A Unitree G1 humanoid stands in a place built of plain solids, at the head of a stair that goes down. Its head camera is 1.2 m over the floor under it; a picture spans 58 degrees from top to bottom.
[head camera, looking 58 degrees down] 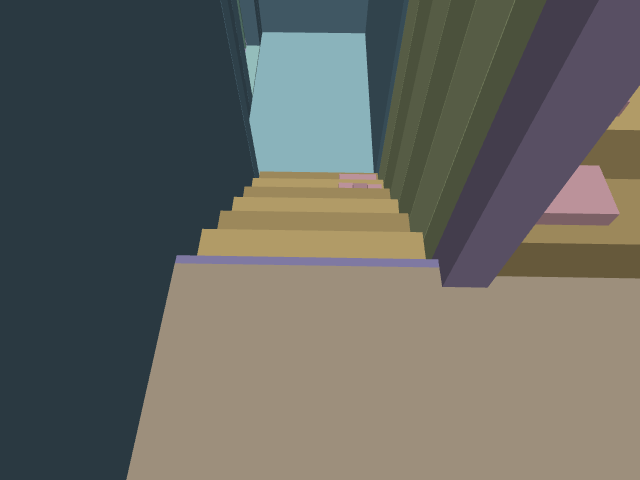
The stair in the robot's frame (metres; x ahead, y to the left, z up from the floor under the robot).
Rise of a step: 0.20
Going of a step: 0.23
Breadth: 0.85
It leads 1 degrees to the right of straight ahead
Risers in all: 7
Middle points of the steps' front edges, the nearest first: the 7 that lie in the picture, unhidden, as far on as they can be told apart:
0.69 0.03 0.00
0.92 0.03 -0.19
1.15 0.03 -0.39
1.37 0.02 -0.59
1.60 0.02 -0.78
1.83 0.01 -0.98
2.06 0.01 -1.18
